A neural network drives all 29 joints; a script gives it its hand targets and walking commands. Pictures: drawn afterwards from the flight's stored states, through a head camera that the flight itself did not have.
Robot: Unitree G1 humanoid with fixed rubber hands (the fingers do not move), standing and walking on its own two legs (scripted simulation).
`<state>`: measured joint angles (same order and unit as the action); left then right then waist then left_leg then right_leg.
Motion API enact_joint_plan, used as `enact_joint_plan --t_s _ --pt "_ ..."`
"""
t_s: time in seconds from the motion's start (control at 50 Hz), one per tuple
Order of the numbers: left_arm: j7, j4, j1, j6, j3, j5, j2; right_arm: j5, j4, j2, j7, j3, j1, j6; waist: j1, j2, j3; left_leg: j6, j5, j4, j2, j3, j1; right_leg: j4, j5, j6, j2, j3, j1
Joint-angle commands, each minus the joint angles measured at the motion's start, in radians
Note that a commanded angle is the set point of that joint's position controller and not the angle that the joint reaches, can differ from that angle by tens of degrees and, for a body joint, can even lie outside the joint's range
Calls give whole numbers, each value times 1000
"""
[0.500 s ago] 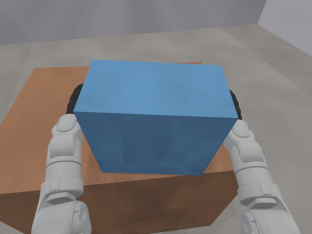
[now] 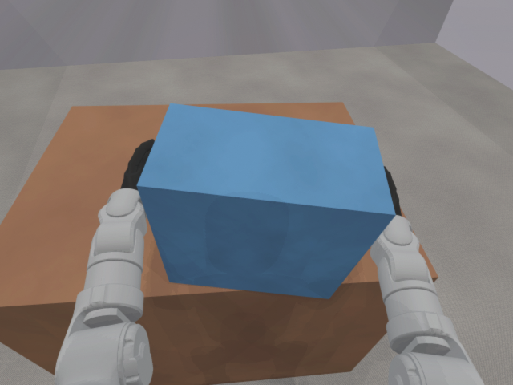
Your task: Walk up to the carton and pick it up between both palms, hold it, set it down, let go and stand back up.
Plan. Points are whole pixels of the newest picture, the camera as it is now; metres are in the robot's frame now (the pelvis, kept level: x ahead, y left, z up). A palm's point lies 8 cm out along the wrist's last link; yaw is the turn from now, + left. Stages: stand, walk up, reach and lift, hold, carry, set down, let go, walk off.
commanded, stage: set down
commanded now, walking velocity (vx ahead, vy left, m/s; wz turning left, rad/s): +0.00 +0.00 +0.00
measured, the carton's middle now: (259, 213) +0.38 +0.00 +0.07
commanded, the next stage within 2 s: none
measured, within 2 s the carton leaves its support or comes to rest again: rests again in 0.64 s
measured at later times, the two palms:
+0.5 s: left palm (133, 197) +0.38 +0.21 +0.11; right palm (377, 209) +0.36 -0.19 +0.10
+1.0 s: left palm (135, 196) +0.39 +0.21 +0.10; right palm (374, 208) +0.37 -0.19 +0.09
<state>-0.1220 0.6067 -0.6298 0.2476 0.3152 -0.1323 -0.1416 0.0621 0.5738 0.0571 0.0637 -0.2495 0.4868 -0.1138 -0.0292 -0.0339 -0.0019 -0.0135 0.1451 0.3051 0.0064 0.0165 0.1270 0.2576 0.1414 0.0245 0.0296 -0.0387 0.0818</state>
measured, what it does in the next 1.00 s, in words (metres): stands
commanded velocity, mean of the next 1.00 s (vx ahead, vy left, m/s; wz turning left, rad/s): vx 0.00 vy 0.00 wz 0.00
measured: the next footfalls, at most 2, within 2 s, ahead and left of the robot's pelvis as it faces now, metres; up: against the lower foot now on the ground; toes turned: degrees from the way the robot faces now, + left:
none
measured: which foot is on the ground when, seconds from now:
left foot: down 0.00-1.00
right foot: down 0.00-1.00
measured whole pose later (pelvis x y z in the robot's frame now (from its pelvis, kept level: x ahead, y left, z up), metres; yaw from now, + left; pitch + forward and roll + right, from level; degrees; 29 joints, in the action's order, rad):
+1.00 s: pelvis +0.01 -0.01 +0.00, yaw +1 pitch -3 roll +0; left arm -0.20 0.62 -0.60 0.14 0.44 -0.25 -0.11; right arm 0.17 0.61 -0.02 0.05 -0.33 0.49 0.04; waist -0.02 -0.04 0.05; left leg 0.00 0.16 0.29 0.00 0.00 0.09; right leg 0.25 0.16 0.02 0.02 -0.05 0.04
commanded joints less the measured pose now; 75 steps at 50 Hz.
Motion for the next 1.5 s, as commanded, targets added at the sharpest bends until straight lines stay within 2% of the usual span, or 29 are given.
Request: enact_joint_plan --t_s 0.0,0.12,0.2,0.42,0.7,0.82,1.04,1.08,1.12,1.14,1.16,1.22,1.28,1.36,1.4,1.42,1.44,1.48 --pt "-128 -96 -539 -52 -301 16 447 6 -163 -414 -132 292 634 99 1 59 -337 66 -146 -36 15 48 -111 -22 -40 -4 -59 -47 -76" --pt "-110 -143 -536 -94 -366 38 493 4 -149 -427 -137 299 598 137 -20 96 -418 104 -316 11 15 40 -229 -21 -113 -10 -78 -60 -52" --pt "-105 -164 -537 -117 -396 49 504 7 -127 -435 -133 309 558 149 -41 107 -404 116 -374 19 15 31 -247 -22 -140 -12 -81 -59 -47" --pt "-151 -77 -481 -109 -278 -24 461 60 -83 -448 -112 274 491 136 -43 55 -259 80 -225 -28 21 48 -121 -26 -113 7 -58 -44 -103" --pt "-150 -23 -431 -140 -199 -84 442 127 -30 -453 -111 210 414 172 -39 49 -204 69 -144 -45 15 63 -115 -29 -70 20 -53 -63 -81" --pt "-149 -16 -396 -149 -184 -100 441 135 -17 -448 -110 205 377 183 -36 48 -186 71 -165 -39 12 65 -125 -30 -76 21 -57 -66 -74" --pt "-140 -35 -286 -166 -202 -100 415 114 -5 -404 -108 225 290 204 -27 65 -204 88 -319 8 11 65 -179 -21 -152 8 -77 -61 -74" --pt "-117 -27 -251 -169 -180 -91 320 102 10 -312 -92 197 247 205 -26 67 -196 89 -339 19 11 68 -180 -13 -164 8 -80 -59 -81" --pt "-48 10 -191 -175 -97 -82 50 75 77 -41 -34 87 154 219 -33 58 -147 84 -316 29 11 74 -172 -3 -140 22 -79 -63 -78" --pt "-8 2 -191 -180 -110 -42 -43 35 84 48 2 79 159 226 -31 63 -143 83 -296 33 9 71 -146 -3 -125 28 -82 -61 -55" --pt "23 -6 -209 -186 -155 24 -63 -25 81 65 28 114 191 221 -30 72 -149 83 -284 37 4 65 -115 -4 -131 21 -88 -49 -33" --pt "78 -16 -245 -206 -225 194 -132 -178 48 97 65 175 253 199 -31 93 -201 86 -300 63 -6 56 -70 18 -185 -6 -92 -12 -18" --pt "98 -80 -283 -217 -232 320 -256 -272 -100 194 86 172 333 217 -14 91 -405 82 -397 125 11 58 -69 78 -312 -3 -86 6 -75" --pt "102 -174 -273 -223 -194 356 -367 -297 -227 292 83 183 336 248 13 89 -674 83 -557 186 13 47 -120 134 -467 8 -87 9 -96" --pt "95 -184 -260 -224 -167 365 -410 -304 -219 325 77 185 311 244 14 81 -741 81 -598 199 9 40 -141 143 -488 12 -86 9 -74" --pt "78 -49 -363 -234 -147 327 -422 -287 -165 345 72 189 395 218 17 70 -639 91 -472 196 18 38 -131 123 -416 7 -85 12 -3" --pt "70 -21 -354 -249 -139 327 -440 -296 -135 361 65 201 372 206 28 65 -620 88 -417 183 17 41 -121 118 -395 8 -80 15 -9" --pt "68 43 -344 -269 -154 342 -444 -340 -32 378 51 223 343 190 21 69 -553 89 -386 166 3 29 -120 106 -357 3 -78 15 35"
